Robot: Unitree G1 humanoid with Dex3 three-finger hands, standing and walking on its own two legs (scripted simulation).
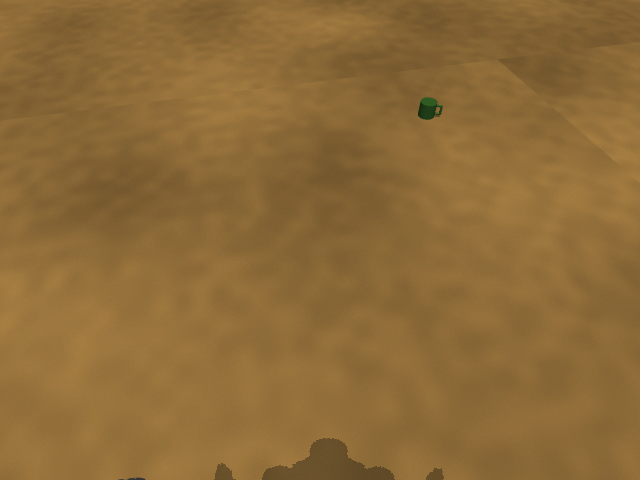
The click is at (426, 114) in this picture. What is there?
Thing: mug
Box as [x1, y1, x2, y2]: [418, 97, 442, 119]
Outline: 426,97 421,99 418,115 422,118 429,119 432,118 434,114 440,114 442,105 437,105 436,100 433,98
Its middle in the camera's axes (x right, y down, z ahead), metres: +0.61 -0.78 +2.22
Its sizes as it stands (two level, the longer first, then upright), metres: 0.129 0.095 0.086
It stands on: the floor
